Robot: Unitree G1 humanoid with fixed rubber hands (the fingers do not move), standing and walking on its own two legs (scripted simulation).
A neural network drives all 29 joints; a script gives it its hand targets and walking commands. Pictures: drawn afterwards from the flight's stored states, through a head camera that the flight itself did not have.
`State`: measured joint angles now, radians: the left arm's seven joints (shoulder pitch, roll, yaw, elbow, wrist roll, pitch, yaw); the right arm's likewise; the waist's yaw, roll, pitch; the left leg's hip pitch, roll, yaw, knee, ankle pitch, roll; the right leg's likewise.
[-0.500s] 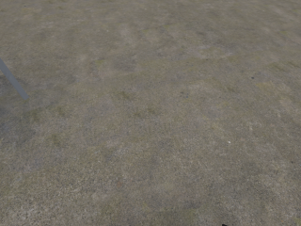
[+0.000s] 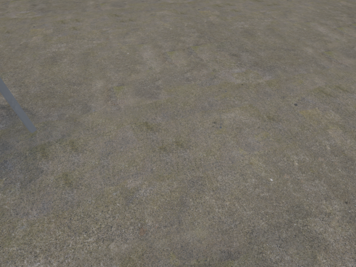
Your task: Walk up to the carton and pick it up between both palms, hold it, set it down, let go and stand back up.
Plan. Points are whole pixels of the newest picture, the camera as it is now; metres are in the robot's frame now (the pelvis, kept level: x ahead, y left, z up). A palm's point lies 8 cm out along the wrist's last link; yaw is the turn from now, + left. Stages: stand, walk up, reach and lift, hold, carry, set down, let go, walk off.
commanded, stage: stand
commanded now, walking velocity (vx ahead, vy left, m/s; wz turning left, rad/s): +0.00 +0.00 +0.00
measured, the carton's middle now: out of the picture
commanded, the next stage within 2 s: walk up in 0.30 s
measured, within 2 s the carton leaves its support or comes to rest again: neither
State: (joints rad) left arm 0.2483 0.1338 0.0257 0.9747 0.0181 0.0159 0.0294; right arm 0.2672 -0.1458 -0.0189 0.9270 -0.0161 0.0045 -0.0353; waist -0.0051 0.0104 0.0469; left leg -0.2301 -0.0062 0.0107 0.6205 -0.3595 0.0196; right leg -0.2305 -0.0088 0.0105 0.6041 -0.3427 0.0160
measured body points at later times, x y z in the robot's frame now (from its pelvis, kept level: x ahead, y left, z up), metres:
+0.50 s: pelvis +0.00 +0.01 +0.01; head +0.01 +0.01 +0.46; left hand -0.02 +0.20 -0.16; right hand -0.01 -0.20 -0.15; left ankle -0.02 +0.11 -0.73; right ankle -0.01 -0.13 -0.73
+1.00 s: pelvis +0.07 +0.13 -0.04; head +0.08 +0.17 +0.41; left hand +0.10 +0.42 -0.18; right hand +0.21 -0.11 -0.15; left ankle +0.09 +0.26 -0.73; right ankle +0.11 +0.02 -0.68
